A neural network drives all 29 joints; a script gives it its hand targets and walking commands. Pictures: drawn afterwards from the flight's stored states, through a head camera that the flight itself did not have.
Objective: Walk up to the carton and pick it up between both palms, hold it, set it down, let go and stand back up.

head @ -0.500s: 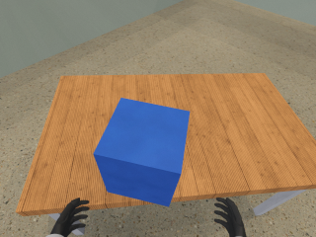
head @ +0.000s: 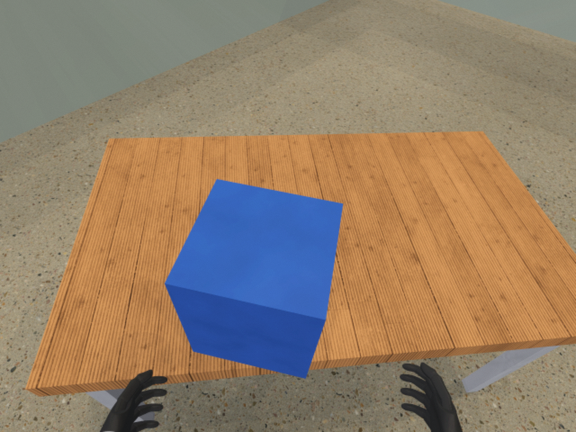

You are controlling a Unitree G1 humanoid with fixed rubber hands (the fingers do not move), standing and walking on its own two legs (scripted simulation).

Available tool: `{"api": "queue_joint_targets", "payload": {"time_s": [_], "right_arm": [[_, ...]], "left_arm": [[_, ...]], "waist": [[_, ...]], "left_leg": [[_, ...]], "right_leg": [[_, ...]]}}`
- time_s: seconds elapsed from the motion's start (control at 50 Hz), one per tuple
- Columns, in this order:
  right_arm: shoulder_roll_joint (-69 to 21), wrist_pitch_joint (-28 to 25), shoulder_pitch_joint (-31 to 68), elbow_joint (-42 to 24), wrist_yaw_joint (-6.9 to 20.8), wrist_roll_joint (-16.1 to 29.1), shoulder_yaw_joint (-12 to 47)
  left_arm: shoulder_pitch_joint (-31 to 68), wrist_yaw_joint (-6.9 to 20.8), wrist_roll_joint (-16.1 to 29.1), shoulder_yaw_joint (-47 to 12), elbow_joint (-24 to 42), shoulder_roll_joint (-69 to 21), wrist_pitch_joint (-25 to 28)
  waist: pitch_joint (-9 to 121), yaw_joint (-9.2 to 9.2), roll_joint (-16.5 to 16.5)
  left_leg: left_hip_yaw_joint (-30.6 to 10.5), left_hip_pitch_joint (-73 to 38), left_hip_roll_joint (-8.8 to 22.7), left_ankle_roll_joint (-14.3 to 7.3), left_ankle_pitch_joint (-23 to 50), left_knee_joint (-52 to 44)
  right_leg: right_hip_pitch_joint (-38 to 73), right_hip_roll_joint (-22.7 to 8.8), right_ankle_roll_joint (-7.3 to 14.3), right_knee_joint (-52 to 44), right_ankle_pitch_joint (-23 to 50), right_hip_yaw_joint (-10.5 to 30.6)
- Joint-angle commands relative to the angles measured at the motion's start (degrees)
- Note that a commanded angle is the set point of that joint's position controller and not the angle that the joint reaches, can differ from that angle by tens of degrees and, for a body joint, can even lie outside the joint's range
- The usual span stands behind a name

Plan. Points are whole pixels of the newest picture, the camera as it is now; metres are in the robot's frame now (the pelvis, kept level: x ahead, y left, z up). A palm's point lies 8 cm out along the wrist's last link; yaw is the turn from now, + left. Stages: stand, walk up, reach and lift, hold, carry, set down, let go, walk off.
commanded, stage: let go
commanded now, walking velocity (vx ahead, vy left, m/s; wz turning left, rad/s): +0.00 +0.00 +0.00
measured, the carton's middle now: (262, 282) +0.38 +0.04 -0.06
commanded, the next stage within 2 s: stand in 0.24 s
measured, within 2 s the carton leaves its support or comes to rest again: neither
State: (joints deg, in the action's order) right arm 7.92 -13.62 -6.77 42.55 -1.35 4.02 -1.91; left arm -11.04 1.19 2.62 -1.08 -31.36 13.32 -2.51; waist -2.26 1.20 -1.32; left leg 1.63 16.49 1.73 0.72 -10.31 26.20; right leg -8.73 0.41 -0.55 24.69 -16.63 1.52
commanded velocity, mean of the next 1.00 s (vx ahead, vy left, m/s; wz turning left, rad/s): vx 0.00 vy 0.00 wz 0.00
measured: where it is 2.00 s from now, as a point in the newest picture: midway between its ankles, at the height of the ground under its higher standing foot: outside the picture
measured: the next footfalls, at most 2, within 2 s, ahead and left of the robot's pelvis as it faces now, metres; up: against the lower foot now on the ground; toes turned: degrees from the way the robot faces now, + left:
none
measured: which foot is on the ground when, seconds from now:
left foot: down 0.00-1.00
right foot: down 0.00-1.00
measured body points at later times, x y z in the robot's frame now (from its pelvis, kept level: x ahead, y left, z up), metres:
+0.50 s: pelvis +0.00 +0.00 +0.00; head +0.02 +0.01 +0.45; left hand +0.14 +0.26 -0.11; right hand +0.15 -0.27 -0.10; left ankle +0.04 +0.12 -0.74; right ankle -0.04 -0.13 -0.74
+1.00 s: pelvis +0.00 +0.00 +0.00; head +0.00 +0.01 +0.45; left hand +0.10 +0.27 -0.13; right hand +0.14 -0.28 -0.10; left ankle +0.04 +0.12 -0.74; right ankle -0.04 -0.13 -0.74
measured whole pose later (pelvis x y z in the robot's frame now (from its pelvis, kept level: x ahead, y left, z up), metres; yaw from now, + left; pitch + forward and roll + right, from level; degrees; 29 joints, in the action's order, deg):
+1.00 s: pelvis +0.00 +0.00 +0.00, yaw +0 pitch +1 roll +0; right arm 16.2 -2.0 -6.9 50.8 0.1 4.0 -1.9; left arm -14.5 0.4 -0.3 -1.1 -47.6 18.0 0.2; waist 1.9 1.2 -1.2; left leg 1.6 16.5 1.7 0.3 -10.4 26.2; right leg -8.7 0.4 -0.5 24.7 -16.7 1.5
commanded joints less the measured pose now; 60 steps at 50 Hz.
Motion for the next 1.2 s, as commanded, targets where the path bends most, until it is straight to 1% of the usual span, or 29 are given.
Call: {"api": "queue_joint_targets", "payload": {"time_s": [0.0,0.04,0.06,0.08,0.2,0.22,0.24,0.26,0.34,0.38,0.4,0.48,0.52,0.54,0.56,0.58,0.62,0.7,0.76,0.86,0.9,0.96,0.98,1.0,1.02,1.06,1.08,1.12,1.18], "right_arm": [[10.7,-1.3,2.7,-3.9,1.9,-3.2,0.4],[11.2,-0.9,2.8,-1.9,2.2,-3.1,-0.1],[10.6,-1.2,3.1,-4.4,1.9,-3.0,0.0],[10.3,-1.2,3.4,-5.3,1.9,-2.9,0.2],[12.8,-0.4,4.1,0.1,3.0,-3.7,-1.0],[11.7,-0.8,3.9,-3.0,2.7,-3.6,-0.7],[20.0,4.2,-5.5,0.5,0.9,-6.8,-3.0],[20.5,6.1,-3.1,0.4,0.4,-6.7,-3.2],[18.4,9.1,-0.7,-0.1,0.2,-6.5,-2.6],[19.4,9.0,-0.2,0.5,0.5,-6.9,-2.7],[19.1,9.1,-0.2,1.0,0.6,-6.7,-2.6],[20.3,9.2,0.5,2.1,1.0,-6.7,-2.6],[21.1,9.7,1.0,2.6,1.0,-6.7,-2.8],[21.1,9.7,0.9,3.3,1.0,-6.7,-2.7],[21.3,9.8,0.7,3.3,1.2,-6.4,-2.5],[20.8,9.9,0.5,3.7,1.2,-6.4,-2.4],[21.7,10.0,0.0,4.3,1.0,-6.1,-2.7],[22.2,10.5,0.6,4.6,1.0,-5.9,-2.5],[21.2,10.4,-0.4,5.7,0.8,-5.9,-2.1],[21.8,10.4,0.6,6.8,0.9,-6.1,-2.2],[22.4,10.5,-0.3,7.1,0.8,-5.7,-2.3],[21.9,10.6,0.9,7.1,0.9,-6.2,-2.3],[21.9,10.6,0.4,7.6,1.0,-5.9,-2.5],[22.5,10.5,0.0,8.0,1.1,-6.0,-2.4],[22.3,10.4,-0.5,8.1,1.0,-5.8,-2.4],[22.3,10.4,0.3,8.4,0.8,-6.1,-2.4],[22.2,10.4,-0.3,8.2,0.9,-6.0,-2.3],[22.3,10.0,-0.4,8.7,0.8,-5.8,-2.5],[22.0,10.3,0.4,8.5,0.9,-6.0,-2.5]], "left_arm": [[4.3,-2.2,-3.2,4.8,7.8,4.3,0.4],[4.0,-2.4,-3.5,4.5,6.9,4.0,0.1],[4.8,-2.2,-2.6,4.5,8.4,4.6,0.5],[4.9,-2.2,-2.7,4.5,8.9,4.4,0.3],[3.5,-2.8,-4.0,4.2,6.0,3.1,-1.0],[4.0,-2.5,-2.8,4.2,7.6,3.6,-0.5],[-0.5,-3.0,-4.1,6.9,2.4,13.7,2.1],[-1.5,-2.8,-4.4,6.9,1.6,15.2,2.9],[0.4,-2.0,-5.6,5.9,-0.8,14.0,3.9],[0.2,-1.7,-5.4,5.5,-1.6,13.7,4.5],[-0.4,-1.5,-5.5,5.1,-2.7,13.9,4.6],[-1.3,-1.2,-5.4,5.0,-5.1,15.1,5.0],[-0.9,-1.2,-5.4,5.2,-5.4,16.0,5.0],[-1.1,-1.2,-5.4,5.0,-6.3,15.8,5.3],[-1.4,-1.1,-5.3,4.5,-6.8,15.5,5.1],[-2.3,-1.3,-5.0,4.9,-7.5,16.5,5.3],[-1.5,-1.4,-5.1,4.9,-7.9,16.9,5.2],[-3.4,-1.4,-4.7,4.7,-10.1,17.3,5.3],[-2.1,-1.4,-4.8,4.6,-11.0,17.6,5.3],[-3.8,-1.5,-4.6,4.6,-13.1,17.6,5.4],[-2.0,-1.3,-4.9,4.3,-12.4,16.9,5.7],[-3.1,-1.6,-5.0,4.5,-14.6,18.1,5.7],[-2.3,-1.5,-4.8,4.3,-14.3,18.0,5.8],[-2.9,-1.6,-4.4,4.3,-14.4,17.9,5.6],[-3.1,-1.6,-4.4,4.2,-14.7,17.3,5.5],[-1.8,-1.6,-4.9,4.5,-15.1,17.9,5.8],[-2.3,-1.4,-4.7,4.3,-15.0,17.3,5.6],[-2.7,-1.5,-4.2,4.2,-15.9,17.2,5.7],[-3.0,-1.6,-4.5,4.6,-16.5,18.2,5.7]], "waist": [[8.7,-3.22,4.6],[8.1,-3.13,5.3],[8.8,-2.93,3.3],[8.9,-2.79,3.4],[7.5,-2.69,5.2],[9.5,-2.36,3.2],[17.6,-1.20,8.4],[17.3,-1.28,6.6],[12.1,-1.29,4.1],[11.3,-1.66,5.6],[11.6,-1.41,3.9],[13.3,-1.51,6.4],[12.2,-1.84,4.4],[14.1,-1.87,5.3],[13.5,-1.21,6.1],[13.6,-1.51,5.2],[13.7,-0.37,4.6],[14.5,-1.40,7.2],[13.3,-0.52,5.0],[12.2,-1.40,6.7],[12.2,-0.57,6.1],[10.8,-0.86,4.9],[10.9,-0.45,6.3],[10.7,-1.15,6.1],[11.1,-0.48,6.0],[10.5,-0.55,4.9],[10.9,-0.32,7.6],[10.6,-0.58,7.7],[10.5,-0.70,5.4]], "left_leg": [[2.0,-25.5,-1.3,3.7,16.9,-4.0],[2.0,-25.9,-1.1,4.0,17.6,-3.9],[2.1,-25.4,-1.3,3.5,16.9,-3.9],[2.3,-25.3,-1.5,3.5,16.0,-3.8],[1.9,-25.4,-0.9,4.1,16.9,-3.8],[2.2,-25.5,-1.2,3.8,17.1,-3.6],[-5.9,-17.5,4.8,-0.3,24.6,2.7],[-4.3,-13.2,4.2,-0.7,18.6,1.7],[-3.0,-9.1,3.1,-0.9,7.8,0.0],[-3.4,-8.6,3.2,-1.4,5.8,0.0],[-4.2,-9.2,3.5,-1.6,5.1,-0.7],[-5.7,-10.0,4.5,-2.3,6.7,-1.0],[-5.2,-9.5,4.2,-2.2,7.9,-1.4],[-5.6,-10.8,4.3,-2.3,9.8,-0.9],[-5.0,-10.6,4.1,-2.2,9.7,-0.8],[-5.3,-11.2,4.4,-2.4,10.1,-0.3],[-5.4,-12.1,4.4,-2.0,12.0,-0.5],[-5.5,-12.6,4.7,-2.2,13.8,-0.7],[-5.5,-11.9,4.6,-2.3,12.5,-0.8],[-5.5,-11.2,4.6,-2.4,11.7,-1.5],[-5.9,-11.1,4.8,-2.2,11.3,-1.9],[-5.5,-10.9,4.8,-2.3,11.7,-1.9],[-5.6,-11.1,4.9,-2.4,11.3,-2.1],[-5.6,-11.2,4.7,-2.2,11.3,-2.6],[-5.7,-12.0,4.5,-2.1,12.0,-2.4],[-5.7,-11.5,5.1,-2.3,13.2,-2.7],[-5.7,-12.7,5.0,-2.2,14.3,-2.1],[-6.2,-12.1,5.1,-2.2,13.1,-3.3],[-6.2,-12.1,5.1,-2.2,13.4,-2.9]], "right_leg": [[-8.5,2.5,2.0,-7.7,9.1,-3.7],[-9.0,2.5,2.0,-7.5,9.7,-3.8],[-8.9,2.4,1.7,-7.7,9.4,-3.8],[-8.7,2.3,1.7,-8.0,8.8,-3.5],[-9.2,2.6,2.3,-7.5,8.8,-4.0],[-8.2,2.4,1.9,-7.5,9.9,-3.6],[-1.9,-4.7,2.2,-0.1,15.1,4.2],[1.0,-5.3,2.2,0.3,14.5,3.6],[-2.6,-5.1,2.3,-1.6,7.9,3.5],[-3.7,-5.4,2.4,-2.5,7.2,4.6],[-4.2,-5.3,2.6,-2.3,6.6,4.1],[-2.1,-5.4,2.6,-1.8,7.4,4.3],[-2.3,-5.0,2.3,-1.6,8.6,3.4],[-1.4,-5.2,2.4,-1.4,9.4,3.9],[-1.5,-5.6,2.6,-2.1,10.8,4.1],[-1.4,-5.7,2.6,-2.1,10.5,4.3],[-1.8,-5.6,2.7,-2.3,12.7,3.9],[-0.7,-5.5,2.4,-1.9,12.1,3.8],[-1.0,-6.0,2.6,-2.7,12.2,4.6],[-0.5,-6.2,2.6,-3.0,11.7,4.4],[-1.0,-5.9,2.5,-2.9,12.5,4.0],[-1.6,-6.3,2.4,-3.3,12.7,4.2],[-1.1,-6.4,2.3,-3.8,12.4,4.5],[-1.2,-6.3,2.4,-3.9,11.7,4.6],[-1.6,-6.2,2.7,-3.7,13.1,4.5],[-1.4,-6.2,2.4,-3.6,12.2,4.1],[-1.7,-6.1,2.3,-4.0,13.5,4.3],[-1.3,-6.1,2.3,-3.8,13.0,4.4],[-1.5,-6.1,2.4,-3.8,12.2,4.5]]}}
